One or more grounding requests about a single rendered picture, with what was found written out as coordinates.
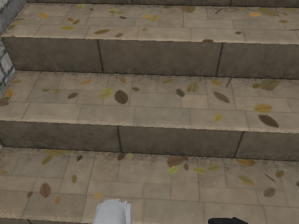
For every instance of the robot left thigh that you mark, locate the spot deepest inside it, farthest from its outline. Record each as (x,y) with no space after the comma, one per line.
(112,211)

